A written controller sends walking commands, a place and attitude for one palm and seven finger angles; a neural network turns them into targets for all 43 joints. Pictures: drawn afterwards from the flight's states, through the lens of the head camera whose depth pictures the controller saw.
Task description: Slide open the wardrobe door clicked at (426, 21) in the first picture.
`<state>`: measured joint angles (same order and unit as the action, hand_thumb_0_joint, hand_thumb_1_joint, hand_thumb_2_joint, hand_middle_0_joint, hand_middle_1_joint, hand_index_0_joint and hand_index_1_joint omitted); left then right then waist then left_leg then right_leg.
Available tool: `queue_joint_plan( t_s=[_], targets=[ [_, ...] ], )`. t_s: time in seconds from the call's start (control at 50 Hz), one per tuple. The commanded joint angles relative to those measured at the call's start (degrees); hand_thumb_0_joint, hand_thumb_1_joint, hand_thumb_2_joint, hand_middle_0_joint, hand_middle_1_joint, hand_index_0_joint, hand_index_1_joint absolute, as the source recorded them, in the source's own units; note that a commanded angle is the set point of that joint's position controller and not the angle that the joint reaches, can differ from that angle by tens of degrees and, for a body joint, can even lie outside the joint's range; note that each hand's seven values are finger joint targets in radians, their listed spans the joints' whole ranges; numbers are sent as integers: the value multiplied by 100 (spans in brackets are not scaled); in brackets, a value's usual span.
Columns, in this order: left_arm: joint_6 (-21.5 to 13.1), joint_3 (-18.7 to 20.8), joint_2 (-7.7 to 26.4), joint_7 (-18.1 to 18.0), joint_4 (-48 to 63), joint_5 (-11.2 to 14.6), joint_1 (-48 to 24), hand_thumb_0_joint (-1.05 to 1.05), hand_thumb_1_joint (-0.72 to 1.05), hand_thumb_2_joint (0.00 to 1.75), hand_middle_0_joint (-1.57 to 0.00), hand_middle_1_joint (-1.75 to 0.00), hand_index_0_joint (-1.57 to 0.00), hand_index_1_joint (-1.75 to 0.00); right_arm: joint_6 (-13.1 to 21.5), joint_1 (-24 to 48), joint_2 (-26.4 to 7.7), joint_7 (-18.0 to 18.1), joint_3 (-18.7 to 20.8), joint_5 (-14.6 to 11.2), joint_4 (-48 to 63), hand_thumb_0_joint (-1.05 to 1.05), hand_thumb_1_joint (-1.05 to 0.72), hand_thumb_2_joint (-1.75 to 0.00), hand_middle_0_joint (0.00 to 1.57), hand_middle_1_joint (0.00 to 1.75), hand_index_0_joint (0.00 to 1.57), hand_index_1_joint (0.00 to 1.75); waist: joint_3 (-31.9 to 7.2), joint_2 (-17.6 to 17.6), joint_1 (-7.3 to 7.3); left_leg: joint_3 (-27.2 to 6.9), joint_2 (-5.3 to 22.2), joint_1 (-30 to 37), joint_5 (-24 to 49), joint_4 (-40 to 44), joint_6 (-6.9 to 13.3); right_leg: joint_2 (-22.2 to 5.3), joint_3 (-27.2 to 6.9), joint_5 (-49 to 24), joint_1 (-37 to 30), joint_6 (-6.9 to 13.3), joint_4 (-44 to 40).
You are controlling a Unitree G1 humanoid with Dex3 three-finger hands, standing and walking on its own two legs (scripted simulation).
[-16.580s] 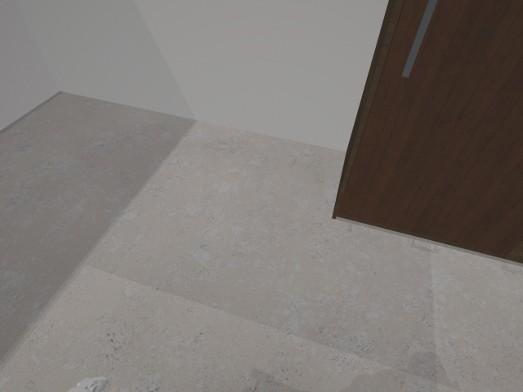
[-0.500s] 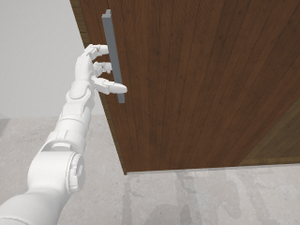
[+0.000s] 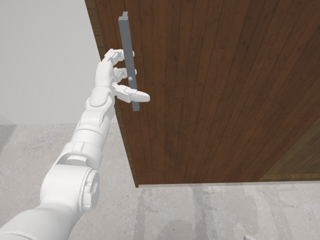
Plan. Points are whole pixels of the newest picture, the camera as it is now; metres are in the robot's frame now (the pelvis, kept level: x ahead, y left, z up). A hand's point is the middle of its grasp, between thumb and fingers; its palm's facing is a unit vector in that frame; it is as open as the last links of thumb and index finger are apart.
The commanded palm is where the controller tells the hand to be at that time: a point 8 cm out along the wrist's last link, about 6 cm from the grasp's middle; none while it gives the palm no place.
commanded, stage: slide the fingers in behind the handle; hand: left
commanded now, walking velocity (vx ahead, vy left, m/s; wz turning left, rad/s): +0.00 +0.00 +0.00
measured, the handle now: (131, 68) +0.52 +0.08 +0.16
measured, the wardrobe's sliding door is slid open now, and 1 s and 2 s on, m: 0.00 0.00 0.00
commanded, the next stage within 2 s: grip the handle and tug to test in 1.06 s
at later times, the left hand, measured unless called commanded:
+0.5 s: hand (137, 79) +0.45 +0.06 +0.17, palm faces -0.02 -1.00 +0.02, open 14.0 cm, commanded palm +0.43 +0.11 +0.17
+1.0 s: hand (138, 79) +0.46 +0.05 +0.17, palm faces -0.01 -1.00 +0.01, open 14.1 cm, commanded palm +0.43 +0.11 +0.17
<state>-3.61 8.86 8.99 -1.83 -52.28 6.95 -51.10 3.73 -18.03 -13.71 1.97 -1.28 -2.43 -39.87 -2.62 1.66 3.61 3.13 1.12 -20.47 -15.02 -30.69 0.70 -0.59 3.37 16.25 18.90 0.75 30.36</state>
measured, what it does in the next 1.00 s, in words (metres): stands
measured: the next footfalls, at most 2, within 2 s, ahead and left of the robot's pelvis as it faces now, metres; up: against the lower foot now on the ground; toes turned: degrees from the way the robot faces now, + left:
none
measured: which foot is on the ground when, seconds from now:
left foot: down 0.00-1.00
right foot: down 0.00-1.00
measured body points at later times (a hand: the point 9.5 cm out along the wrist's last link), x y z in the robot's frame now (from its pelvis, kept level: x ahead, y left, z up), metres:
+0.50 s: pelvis +0.00 -0.01 +0.00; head +0.02 -0.02 +0.45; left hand +0.45 +0.11 +0.18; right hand +0.10 -0.26 -0.12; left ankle +0.01 +0.11 -0.73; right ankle -0.01 -0.11 -0.73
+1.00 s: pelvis +0.00 -0.01 +0.00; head +0.02 -0.02 +0.45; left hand +0.45 +0.11 +0.17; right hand +0.08 -0.26 -0.12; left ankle +0.01 +0.11 -0.73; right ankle -0.01 -0.11 -0.73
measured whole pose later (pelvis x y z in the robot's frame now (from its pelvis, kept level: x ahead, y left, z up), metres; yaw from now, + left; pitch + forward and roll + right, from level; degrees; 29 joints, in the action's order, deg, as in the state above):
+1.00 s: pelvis +0.00 -0.01 +0.00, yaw +0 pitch +4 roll +0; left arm -2.7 6.8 6.4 -4.9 -48.1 6.9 -48.6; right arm 2.1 -18.3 -13.4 2.1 -0.8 -2.1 -40.5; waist -2.2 2.0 3.3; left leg 2.7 1.5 -18.3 -14.2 -28.8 0.1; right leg -0.1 3.6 15.8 16.8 1.4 28.9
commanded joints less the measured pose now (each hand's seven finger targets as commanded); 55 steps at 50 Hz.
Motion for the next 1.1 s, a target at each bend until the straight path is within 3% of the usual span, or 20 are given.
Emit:
queue_joint_plan(
  t_s=[0.0,0.06,0.08,0.1,0.18,0.2,0.26,0.28,0.38,0.4,0.46,0.54,0.58,0.6,0.7,0.78,0.82,0.96,1.02,1.08],
  targets=[
    [-410,290,1104,-143,1402,-55,-2802,0,-50,30,-30,-120,-30,-120,132,-129,-759,51,299,44,601,0,-90,-90,20,30,20,30,-1941,-507,-19,-247,-115,1011,1452,182,165,170,-126,-1901,-555,45,-317],
    [-538,151,907,-160,1855,-67,-2935,0,-50,30,-30,-120,-30,-120,164,-81,-689,19,300,44,655,0,-90,-90,20,30,20,30,-2172,-214,-30,-247,-118,1250,1706,140,144,197,-132,-2149,-558,63,-251],
    [-533,96,826,-144,1816,-57,-2789,0,-50,30,-30,-120,-30,-120,165,-77,-685,14,306,45,642,0,-90,-90,20,30,20,30,-2174,-247,-28,-242,-111,1279,1760,130,141,208,-125,-2198,-559,63,-250],
    [-517,137,882,-145,1748,-48,-2587,0,-50,30,-30,-120,-30,-120,131,-118,-718,27,322,49,641,0,-90,-90,20,30,20,30,-2137,-544,-32,-244,-97,1196,1812,131,160,202,-103,-2251,-685,55,-272],
    [-354,-66,653,-81,1901,-9,-2625,0,-50,30,-30,-120,-30,-120,109,-22,-687,25,314,15,667,0,-90,-90,20,30,20,30,-1977,-325,-4,-193,-126,1187,1717,174,165,210,-127,-2307,-637,45,-328],
    [-339,-5,757,-101,1937,-19,-2648,0,-50,30,-30,-120,-30,-120,87,-60,-709,38,333,23,647,0,-90,-90,20,30,20,30,-1999,-483,16,-204,-126,1195,1740,165,183,192,-114,-2319,-715,36,-347],
    [-237,23,739,-108,2069,16,-2539,0,-50,30,-30,-120,-30,-120,69,32,-678,49,316,12,662,0,-90,-90,20,30,20,30,-1985,-346,-43,-181,-127,1224,1730,208,170,202,-126,-2337,-724,44,-369],
    [-196,-119,543,-103,2044,37,-2535,0,-50,30,-30,-120,-30,-120,67,46,-660,42,302,12,670,0,-90,-90,20,30,20,30,-1888,-350,-19,-186,-140,1202,1665,217,168,208,-114,-2283,-677,42,-388],
    [-113,-288,322,-194,2010,12,-2497,0,-50,30,-30,-120,-30,-120,57,99,-637,35,298,19,655,0,-90,-90,20,30,20,30,-1749,-386,-2,-203,-143,1201,1551,244,163,202,-108,-2134,-587,37,-428],
    [-123,-285,334,-241,1984,5,-2583,0,-50,30,-30,-120,-30,-120,37,33,-659,39,304,35,631,0,-90,-90,20,30,20,30,-1711,-612,47,-241,-137,1176,1532,266,174,189,-71,-2070,-627,28,-445],
    [-104,-36,570,-335,2002,-10,-2628,0,-50,30,-30,-120,-30,-120,28,104,-655,51,296,50,643,0,-90,-90,20,30,20,30,-1823,-562,-35,-204,-163,1151,1465,275,181,181,-139,-2084,-688,28,-443],
    [-174,-340,286,-352,1978,-79,-2768,0,-50,30,-30,-120,-30,-120,30,137,-618,35,268,52,667,0,-90,-90,20,30,20,30,-1731,-466,38,-208,-177,1129,1318,282,179,167,-146,-1964,-591,20,-458],
    [-191,-282,332,-340,1875,-61,-2780,0,-50,30,-30,-120,-30,-120,34,149,-619,49,274,53,653,0,-90,-90,20,30,20,30,-1763,-414,30,-195,-178,1136,1274,271,176,165,-172,-1932,-584,23,-477],
    [-199,-207,465,-347,1760,-59,-2778,0,-50,30,-30,-120,-30,-120,12,90,-652,63,276,61,627,0,-90,-90,20,30,20,30,-1720,-612,52,-214,-172,1082,1273,276,192,149,-158,-1927,-664,14,-495],
    [-282,-75,583,-302,1698,-12,-2802,0,-50,30,-30,-120,-30,-120,23,74,-652,81,278,69,626,0,-90,-90,20,30,20,30,-1918,-644,-6,-207,-190,1047,1324,287,190,142,-174,-2050,-819,10,-467],
    [-370,-334,272,-271,1880,-31,-2827,0,-50,30,-30,-120,-30,-120,72,94,-607,42,277,52,637,0,-90,-90,20,30,20,30,-1957,-336,27,-210,-180,1228,1477,259,163,176,-142,-2132,-665,41,-414],
    [-379,-323,272,-295,1861,-26,-2667,0,-50,30,-30,-120,-30,-120,64,87,-624,33,289,49,645,0,-90,-90,20,30,20,30,-1910,-517,10,-202,-168,1176,1497,273,174,180,-134,-2169,-707,25,-425],
    [-304,-7,654,-316,1754,-24,-2802,0,-50,30,-30,-120,-30,-120,44,52,-666,68,292,58,591,0,-90,-90,20,30,20,30,-1828,-679,-12,-185,-186,1027,1342,320,197,170,-175,-2091,-784,8,-483],
    [-296,85,699,-293,1742,-28,-2496,0,-50,30,-30,-120,-30,-120,28,110,-638,70,286,52,629,0,-90,-90,20,30,20,30,-1856,-453,-103,-144,-184,1060,1459,320,193,153,-181,-2203,-852,25,-475],
    [-324,-47,571,-256,1928,-39,-2520,0,-50,30,-30,-120,-30,-120,36,93,-626,54,286,48,658,0,-90,-90,20,30,20,30,-1896,-434,-77,-143,-175,1121,1520,314,176,174,-152,-2246,-844,35,-457]
  ],
)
